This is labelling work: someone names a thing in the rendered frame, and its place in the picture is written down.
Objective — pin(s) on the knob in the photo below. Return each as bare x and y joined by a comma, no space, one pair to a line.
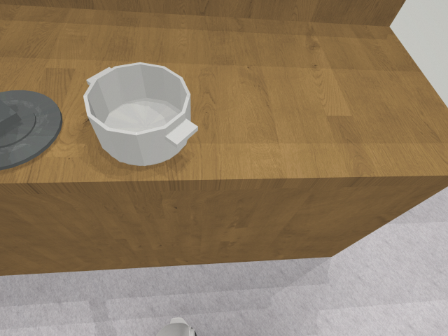
7,117

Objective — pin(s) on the table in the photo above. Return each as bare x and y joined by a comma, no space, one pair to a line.
315,128

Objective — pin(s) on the lid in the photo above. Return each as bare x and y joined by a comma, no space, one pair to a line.
40,125

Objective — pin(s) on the pot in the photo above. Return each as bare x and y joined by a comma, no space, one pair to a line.
140,112

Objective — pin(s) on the left robot shin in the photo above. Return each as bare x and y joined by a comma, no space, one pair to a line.
178,320

